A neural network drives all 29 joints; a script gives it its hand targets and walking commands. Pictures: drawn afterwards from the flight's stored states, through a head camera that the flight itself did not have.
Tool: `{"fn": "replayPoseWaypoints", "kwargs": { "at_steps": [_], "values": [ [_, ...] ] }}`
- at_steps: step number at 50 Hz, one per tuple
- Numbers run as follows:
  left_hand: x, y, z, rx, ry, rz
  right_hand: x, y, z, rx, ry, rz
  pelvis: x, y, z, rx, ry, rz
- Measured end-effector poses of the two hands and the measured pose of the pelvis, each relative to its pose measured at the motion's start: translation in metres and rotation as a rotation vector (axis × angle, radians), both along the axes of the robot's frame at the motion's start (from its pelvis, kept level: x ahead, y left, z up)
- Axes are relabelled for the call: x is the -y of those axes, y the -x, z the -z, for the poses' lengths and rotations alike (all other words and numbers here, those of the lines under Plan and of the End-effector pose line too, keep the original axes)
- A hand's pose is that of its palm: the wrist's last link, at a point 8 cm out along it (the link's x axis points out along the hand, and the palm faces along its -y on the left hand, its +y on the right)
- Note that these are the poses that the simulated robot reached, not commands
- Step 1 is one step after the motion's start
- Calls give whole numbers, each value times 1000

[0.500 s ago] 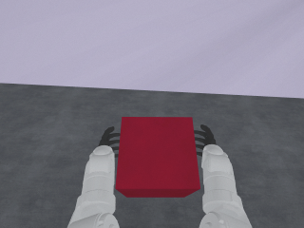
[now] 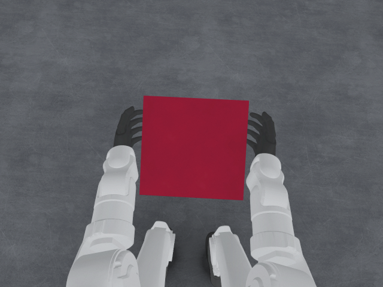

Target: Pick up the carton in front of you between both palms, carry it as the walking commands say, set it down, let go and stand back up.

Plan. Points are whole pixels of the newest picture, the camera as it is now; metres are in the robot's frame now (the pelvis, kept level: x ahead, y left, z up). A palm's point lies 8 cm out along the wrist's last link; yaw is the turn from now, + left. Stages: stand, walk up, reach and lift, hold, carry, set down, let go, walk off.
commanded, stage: set down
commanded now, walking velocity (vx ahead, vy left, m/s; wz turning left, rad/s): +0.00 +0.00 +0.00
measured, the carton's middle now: (194, 145) +0.43 +0.01 -0.17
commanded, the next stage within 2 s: none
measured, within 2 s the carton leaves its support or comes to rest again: rests again in 1.86 s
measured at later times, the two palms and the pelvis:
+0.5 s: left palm (134, 147) +0.44 +0.18 -0.23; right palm (239, 155) +0.43 -0.11 -0.22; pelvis -0.03 +0.00 -0.13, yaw -2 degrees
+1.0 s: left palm (140, 149) +0.47 +0.19 -0.39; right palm (225, 160) +0.45 -0.10 -0.37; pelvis -0.05 +0.01 -0.24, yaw -3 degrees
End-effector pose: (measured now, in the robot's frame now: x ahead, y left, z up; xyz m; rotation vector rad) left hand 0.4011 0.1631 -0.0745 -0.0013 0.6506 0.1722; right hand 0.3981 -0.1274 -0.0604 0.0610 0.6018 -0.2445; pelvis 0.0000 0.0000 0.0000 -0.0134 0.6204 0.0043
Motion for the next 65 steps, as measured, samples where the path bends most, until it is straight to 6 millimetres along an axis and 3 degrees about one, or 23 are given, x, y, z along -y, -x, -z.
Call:
{"fn": "replayPoseWaypoints", "kwargs": {
  "at_steps": [10,29,53,65],
  "values": [
    [-8,-16,56,-40,-14,26,-7,-12,57,-37,9,-5,0,8,51,-96,4,2],
    [-17,-43,182,-53,-37,62,-17,-32,181,-45,25,23,-4,33,153,-167,23,13],
    [-29,-78,330,-115,-60,138,-26,-54,332,-109,16,16,-9,48,250,-122,45,23],
    [-23,-87,339,-114,-43,160,-17,-60,349,-106,-7,24,-9,43,270,-79,34,46]
  ]
}}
